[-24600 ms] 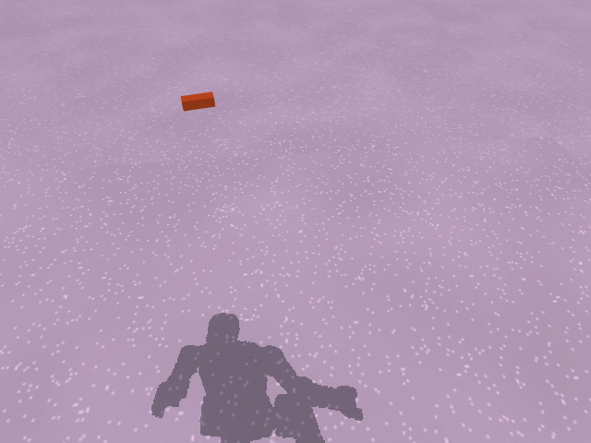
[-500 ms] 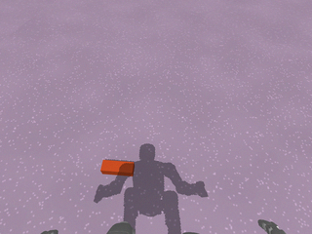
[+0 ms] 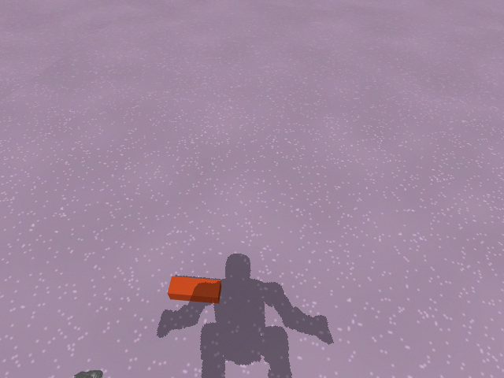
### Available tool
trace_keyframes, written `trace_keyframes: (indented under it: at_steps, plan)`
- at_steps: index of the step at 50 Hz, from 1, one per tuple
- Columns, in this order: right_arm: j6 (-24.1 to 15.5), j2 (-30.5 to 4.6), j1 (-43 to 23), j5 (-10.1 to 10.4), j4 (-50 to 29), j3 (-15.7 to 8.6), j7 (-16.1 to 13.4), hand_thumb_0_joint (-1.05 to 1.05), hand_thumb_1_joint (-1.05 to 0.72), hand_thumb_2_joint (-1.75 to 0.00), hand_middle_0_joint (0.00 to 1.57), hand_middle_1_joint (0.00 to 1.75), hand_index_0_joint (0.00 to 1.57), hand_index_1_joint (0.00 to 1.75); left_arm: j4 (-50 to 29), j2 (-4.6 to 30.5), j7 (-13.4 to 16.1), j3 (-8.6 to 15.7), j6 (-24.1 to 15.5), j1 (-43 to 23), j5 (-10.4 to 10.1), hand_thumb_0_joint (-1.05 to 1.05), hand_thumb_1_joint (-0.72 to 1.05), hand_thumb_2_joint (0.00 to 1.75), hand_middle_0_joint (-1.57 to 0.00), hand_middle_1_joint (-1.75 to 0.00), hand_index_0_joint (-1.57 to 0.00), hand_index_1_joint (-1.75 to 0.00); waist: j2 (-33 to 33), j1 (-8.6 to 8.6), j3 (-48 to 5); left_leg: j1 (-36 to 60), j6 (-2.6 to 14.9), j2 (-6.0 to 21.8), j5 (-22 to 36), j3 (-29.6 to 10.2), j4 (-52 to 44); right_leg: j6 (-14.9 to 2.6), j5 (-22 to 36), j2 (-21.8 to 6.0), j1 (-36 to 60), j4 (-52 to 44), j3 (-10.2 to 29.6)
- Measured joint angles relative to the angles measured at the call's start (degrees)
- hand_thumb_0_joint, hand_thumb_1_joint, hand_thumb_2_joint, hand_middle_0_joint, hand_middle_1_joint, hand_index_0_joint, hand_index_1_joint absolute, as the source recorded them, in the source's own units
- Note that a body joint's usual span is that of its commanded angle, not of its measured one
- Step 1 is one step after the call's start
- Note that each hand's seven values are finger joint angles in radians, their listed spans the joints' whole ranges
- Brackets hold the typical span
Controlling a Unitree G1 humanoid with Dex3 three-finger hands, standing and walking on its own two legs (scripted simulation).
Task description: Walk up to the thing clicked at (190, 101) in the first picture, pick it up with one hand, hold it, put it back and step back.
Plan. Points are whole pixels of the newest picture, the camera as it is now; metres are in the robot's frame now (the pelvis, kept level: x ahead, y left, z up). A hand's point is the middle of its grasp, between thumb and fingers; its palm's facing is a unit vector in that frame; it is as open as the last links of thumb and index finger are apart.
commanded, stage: walk up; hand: left
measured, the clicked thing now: (195, 289) +0.54 +0.23 -0.75
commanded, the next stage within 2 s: stand in 1.90 s
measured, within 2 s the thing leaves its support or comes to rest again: neither
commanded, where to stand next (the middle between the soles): +0.14 +0.01 m, yaw -2 degrees
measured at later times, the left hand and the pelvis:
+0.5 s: hand out of the picture +0.06 +0.26 -0.16, palm faces -0.01 -0.95 -0.32, open 7.3 cm; pelvis +0.01 +0.00 +0.00, yaw +0 degrees
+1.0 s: hand out of the picture +0.13 +0.21 -0.14, palm faces +0.02 -0.91 -0.41, open 7.3 cm; pelvis +0.06 -0.05 -0.01, yaw +1 degrees
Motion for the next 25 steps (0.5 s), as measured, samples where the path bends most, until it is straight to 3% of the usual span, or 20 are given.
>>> trace_keyframes:
  at_steps: [22, 25]
  plan:
    - [0.1, 0.7, -0.4, 0.0, 1.0, -0.7, 0.1, 0.01, -0.90, -0.90, 0.20, 0.30, 0.21, 0.30, 3.7, -0.6, 0.1, 0.1, -0.1, 3.4, 0.4, 0.00, 0.90, 0.90, -0.20, -0.30, -0.21, -0.30, 0.1, 0.21, -1.1, 0.1, 0.54, -0.7, 1.0, -0.1, -2.2, 0.66, 1.3, -0.6, 0.6, -2.9, -0.2]
    - [-0.3, 0.9, 1.3, -0.7, -0.6, -1.9, 0.7, 0.01, -0.90, -0.90, 0.20, 0.30, 0.21, 0.30, 2.2, -0.2, -0.8, 0.9, -0.1, 4.8, 1.6, 0.00, 0.90, 0.90, -0.20, -0.30, -0.21, -0.30, -0.6, 0.49, -1.9, -0.3, 1.75, -1.3, -4.3, 0.1, 0.1, -1.24, -7.4, -1.0, -1.3, 2.7, 0.2]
